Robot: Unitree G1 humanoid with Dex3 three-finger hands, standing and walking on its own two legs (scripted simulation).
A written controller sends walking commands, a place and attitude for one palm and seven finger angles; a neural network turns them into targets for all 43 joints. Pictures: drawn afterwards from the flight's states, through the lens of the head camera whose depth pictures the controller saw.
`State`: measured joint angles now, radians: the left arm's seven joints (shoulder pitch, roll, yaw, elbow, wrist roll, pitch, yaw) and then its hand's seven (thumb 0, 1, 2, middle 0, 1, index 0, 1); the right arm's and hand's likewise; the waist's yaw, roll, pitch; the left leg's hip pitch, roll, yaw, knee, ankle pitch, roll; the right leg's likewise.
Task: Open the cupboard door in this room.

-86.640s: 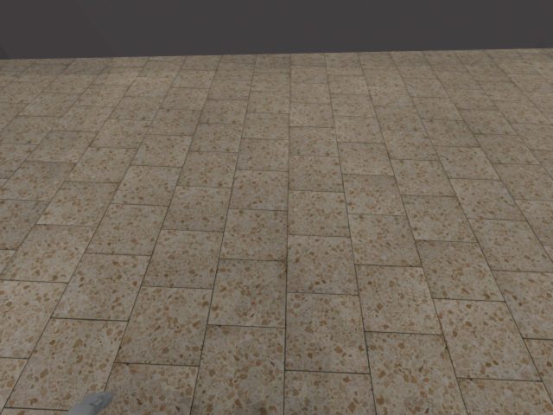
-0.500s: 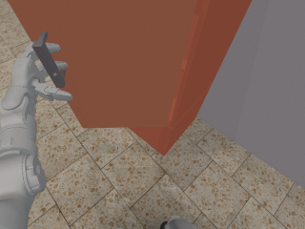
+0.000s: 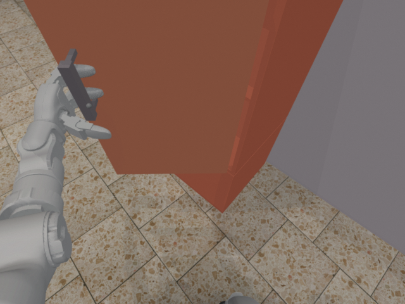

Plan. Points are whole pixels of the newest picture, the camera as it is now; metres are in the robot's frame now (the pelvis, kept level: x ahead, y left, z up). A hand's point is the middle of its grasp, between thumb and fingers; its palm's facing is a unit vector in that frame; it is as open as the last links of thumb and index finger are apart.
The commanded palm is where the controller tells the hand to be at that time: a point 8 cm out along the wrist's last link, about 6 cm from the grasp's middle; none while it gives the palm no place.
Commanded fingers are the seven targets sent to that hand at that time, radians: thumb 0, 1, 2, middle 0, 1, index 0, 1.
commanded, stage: slide the fingers in behind the handle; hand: left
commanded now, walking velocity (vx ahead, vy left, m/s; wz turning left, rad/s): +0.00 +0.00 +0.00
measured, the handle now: (82, 87) +0.53 +0.22 +0.11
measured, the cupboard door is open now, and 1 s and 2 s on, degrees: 43 43 75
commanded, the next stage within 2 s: close the thumb around the handle in 0.20 s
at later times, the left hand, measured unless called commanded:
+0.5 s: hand (88, 107) +0.47 +0.20 +0.12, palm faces -0.01 -1.00 -0.01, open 13.1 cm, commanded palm +0.44 +0.25 +0.11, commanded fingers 0.00 0.12 0.56 -0.34 -1.27 -0.34 -1.27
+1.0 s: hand (86, 107) +0.46 +0.20 +0.12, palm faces -0.02 -1.00 -0.01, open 5.7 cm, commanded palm +0.44 +0.25 +0.11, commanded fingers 0.00 0.90 0.90 -0.40 -1.35 -0.40 -1.35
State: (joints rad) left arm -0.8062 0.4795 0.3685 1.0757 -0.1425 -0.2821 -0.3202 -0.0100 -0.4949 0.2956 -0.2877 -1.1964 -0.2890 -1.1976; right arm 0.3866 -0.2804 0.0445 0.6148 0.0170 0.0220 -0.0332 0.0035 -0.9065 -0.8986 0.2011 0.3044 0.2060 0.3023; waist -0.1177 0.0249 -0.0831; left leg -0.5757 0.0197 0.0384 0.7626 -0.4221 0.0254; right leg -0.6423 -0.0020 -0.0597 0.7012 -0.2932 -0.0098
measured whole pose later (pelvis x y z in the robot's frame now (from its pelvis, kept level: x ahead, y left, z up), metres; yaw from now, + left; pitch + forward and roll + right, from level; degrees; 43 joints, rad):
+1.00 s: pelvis +0.00 +0.00 +0.00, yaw +0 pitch +13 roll -1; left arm -0.81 0.48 0.36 1.08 -0.16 -0.30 -0.33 0.01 0.74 0.82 -0.37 -1.34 -0.36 -1.34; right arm 0.39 -0.28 0.04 0.64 0.02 0.01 -0.04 0.00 -0.91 -0.90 0.20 0.30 0.21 0.30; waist -0.11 0.03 -0.08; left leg -0.58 0.02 0.03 0.76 -0.42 0.02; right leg -0.64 0.00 -0.07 0.70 -0.29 -0.01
